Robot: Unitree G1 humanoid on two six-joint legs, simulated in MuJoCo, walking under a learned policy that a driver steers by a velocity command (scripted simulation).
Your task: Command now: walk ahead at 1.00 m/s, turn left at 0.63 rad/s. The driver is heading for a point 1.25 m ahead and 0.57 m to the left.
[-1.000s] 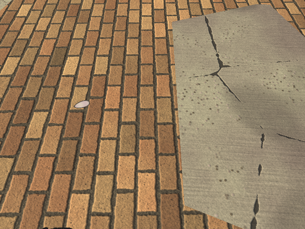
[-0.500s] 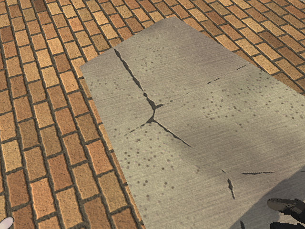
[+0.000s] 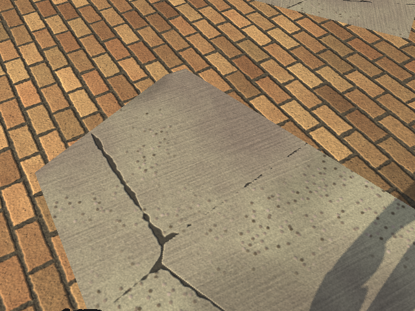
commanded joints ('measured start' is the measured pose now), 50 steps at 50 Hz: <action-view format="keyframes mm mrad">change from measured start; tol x32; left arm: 1 144 65 44 41 20 -20 3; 33 -325 66 32 -159 -16 -44 16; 41 320 324 118 -13 5 -45 18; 50 192 90 47 90 -23 -32 2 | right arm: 1 -51 -48 -26 -115 0 10 3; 13 -297 -105 -41 -221 -17 53 79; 18 166 -350 -145 -82 7 98 43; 41 118 65 -20 -225 -1 18 9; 50 -269 -38 -8 -268 -21 14 24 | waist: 1 51 -138 -78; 16 -194 -134 -104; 19 29 459 -264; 22 12 -86 -82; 39 149 113 -165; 41 78 -512 -464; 50 44 -92 32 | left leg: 1 -387 112 -38 88 96 9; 11 -368 92 120 -396 478 29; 16 133 -119 289 -424 203 135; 18 470 -73 -49 -624 247 242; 19 657 132 -741 -900 -218 453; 21 452 155 -805 -1098 -411 316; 32 -109 -89 -283 -1054 98 196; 39 151 -59 -328 -589 501 93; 42 -521 -106 -125 198 -130 26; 50 -470 28 -64 -144 28 44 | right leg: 1 348 -268 370 -395 -108 -167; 11 291 -202 -197 -548 233 -93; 16 439 -235 -208 35 1229 -62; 17 250 -193 -185 375 1084 -32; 18 -46 51 -133 852 -170 17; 19 -368 152 137 1066 -400 13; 34 72 58 157 -100 364 94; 39 360 18 151 -115 194 30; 41 961 -347 942 -290 -481 -192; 50 327 -197 467 -465 -166 -202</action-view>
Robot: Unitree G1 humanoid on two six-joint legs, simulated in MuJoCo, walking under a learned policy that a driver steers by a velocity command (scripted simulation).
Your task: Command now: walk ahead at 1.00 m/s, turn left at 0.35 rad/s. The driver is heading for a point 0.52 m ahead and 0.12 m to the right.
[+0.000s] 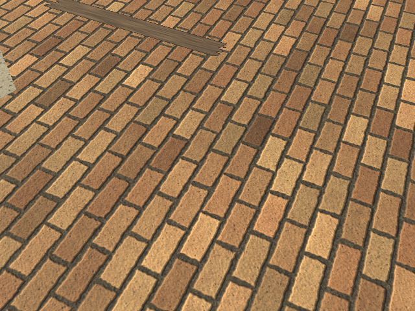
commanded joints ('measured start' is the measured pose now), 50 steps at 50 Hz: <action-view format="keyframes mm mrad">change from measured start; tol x32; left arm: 1 -56 72 -4 -53 -12 -26 1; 16 252 -55 -91 14 -4 0 29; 50 -340 90 -32 -45 20 75 16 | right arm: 1 -36 4 15 -86 -9 -18 12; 10 -374 3 25 -194 -10 -61 64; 17 339 -177 -65 -35 -41 -43 16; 27 -39 -67 -36 78 -39 -86 6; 38 417 -63 1 214 -22 -7 1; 50 78 -41 -5 194 -35 80 -40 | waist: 1 -68 -90 63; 11 -2 -120 110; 17 -256 223 -534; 26 -9 8 83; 38 -45 -241 -532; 50 -112 -118 -193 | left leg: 1 -261 88 -92 -117 84 -4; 12 90 -36 107 -623 339 -3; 15 889 109 -57 -535 152 46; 16 1187 396 -608 -690 -337 180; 24 284 252 -43 -1023 527 116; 34 537 195 160 -807 816 12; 36 402 82 199 -367 538 -71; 37 95 -64 127 67 -351 -138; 50 406 28 25 -565 130 -121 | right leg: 1 78 -300 390 -264 -141 -218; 10 136 -266 67 -353 366 -157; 14 126 -277 41 150 1058 -104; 16 -486 -68 97 877 -183 -49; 18 -666 -117 132 1043 -152 -63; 35 1 -9 -24 89 404 -78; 37 481 -400 460 212 1214 -320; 50 -210 -227 217 -117 141 -204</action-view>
